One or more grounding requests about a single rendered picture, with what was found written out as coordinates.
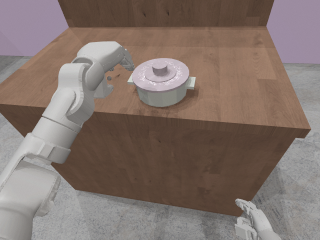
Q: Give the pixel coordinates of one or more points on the lid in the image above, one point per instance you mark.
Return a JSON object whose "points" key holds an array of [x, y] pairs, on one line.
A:
{"points": [[146, 80]]}

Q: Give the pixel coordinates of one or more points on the right robot forearm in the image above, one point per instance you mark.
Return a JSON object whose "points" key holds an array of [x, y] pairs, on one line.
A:
{"points": [[267, 235]]}

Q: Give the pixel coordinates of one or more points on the left robot forearm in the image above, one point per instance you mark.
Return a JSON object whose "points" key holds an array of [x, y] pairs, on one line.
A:
{"points": [[71, 105]]}

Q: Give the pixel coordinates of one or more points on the robot right hand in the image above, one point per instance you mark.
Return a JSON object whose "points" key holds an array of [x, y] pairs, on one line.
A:
{"points": [[248, 229]]}

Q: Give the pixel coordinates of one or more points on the pot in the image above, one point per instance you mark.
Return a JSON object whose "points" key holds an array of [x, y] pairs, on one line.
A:
{"points": [[167, 98]]}

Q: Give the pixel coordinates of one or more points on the table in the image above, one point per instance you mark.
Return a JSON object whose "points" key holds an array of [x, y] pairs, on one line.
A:
{"points": [[218, 144]]}

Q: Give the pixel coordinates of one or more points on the robot left upper arm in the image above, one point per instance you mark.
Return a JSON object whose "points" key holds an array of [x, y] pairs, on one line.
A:
{"points": [[29, 192]]}

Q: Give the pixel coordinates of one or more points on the knob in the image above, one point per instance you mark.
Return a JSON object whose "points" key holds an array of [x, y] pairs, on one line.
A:
{"points": [[159, 67]]}

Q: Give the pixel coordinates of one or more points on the robot left hand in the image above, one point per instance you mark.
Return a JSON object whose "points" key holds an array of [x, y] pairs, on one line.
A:
{"points": [[108, 54]]}

